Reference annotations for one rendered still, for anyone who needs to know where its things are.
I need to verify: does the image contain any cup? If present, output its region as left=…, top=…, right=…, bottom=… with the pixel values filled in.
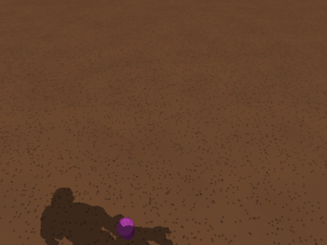
left=116, top=217, right=135, bottom=240

